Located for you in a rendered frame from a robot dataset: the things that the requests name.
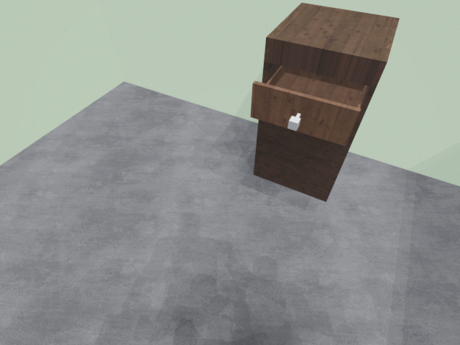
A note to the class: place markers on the drawer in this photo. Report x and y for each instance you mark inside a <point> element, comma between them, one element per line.
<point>329,107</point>

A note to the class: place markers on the cabinet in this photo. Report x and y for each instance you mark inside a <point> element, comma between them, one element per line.
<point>348,45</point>

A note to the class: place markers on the handle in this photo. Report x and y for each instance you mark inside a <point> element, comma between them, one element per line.
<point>294,122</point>

